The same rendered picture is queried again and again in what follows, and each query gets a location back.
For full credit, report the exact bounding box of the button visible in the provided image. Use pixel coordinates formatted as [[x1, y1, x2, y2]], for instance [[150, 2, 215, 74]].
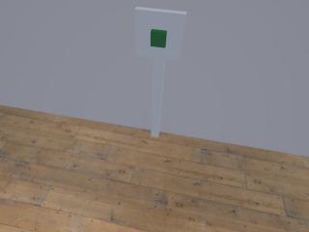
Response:
[[151, 29, 167, 48]]

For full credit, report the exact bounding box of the panel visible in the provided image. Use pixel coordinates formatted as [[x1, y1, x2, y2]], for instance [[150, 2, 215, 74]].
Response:
[[134, 7, 187, 138]]

